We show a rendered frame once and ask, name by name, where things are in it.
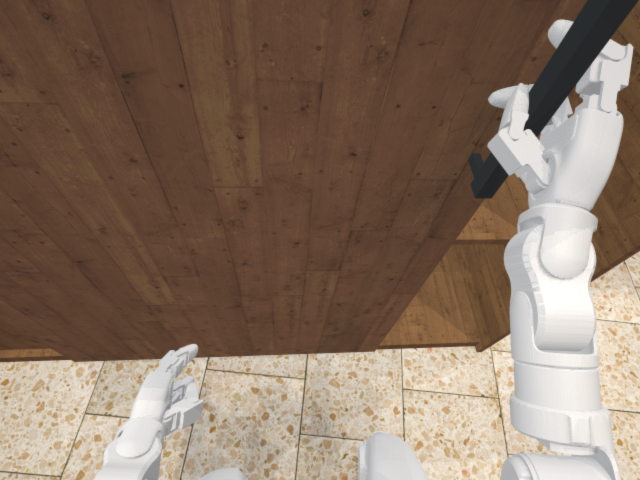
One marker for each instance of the left robot hand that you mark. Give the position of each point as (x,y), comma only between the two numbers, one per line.
(160,399)

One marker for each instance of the left robot forearm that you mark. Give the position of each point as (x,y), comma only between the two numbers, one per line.
(135,453)

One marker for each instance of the right robot forearm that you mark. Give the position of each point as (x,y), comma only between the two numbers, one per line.
(550,263)

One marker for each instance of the handle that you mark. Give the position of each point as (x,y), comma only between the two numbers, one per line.
(592,29)

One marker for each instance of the right robot thigh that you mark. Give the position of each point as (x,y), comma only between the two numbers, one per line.
(388,457)

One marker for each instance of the robot right upper arm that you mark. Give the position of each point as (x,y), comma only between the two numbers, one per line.
(533,466)

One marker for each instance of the right robot hand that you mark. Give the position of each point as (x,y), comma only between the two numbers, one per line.
(581,149)

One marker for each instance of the wardrobe door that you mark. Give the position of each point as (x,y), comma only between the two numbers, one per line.
(256,177)
(12,339)

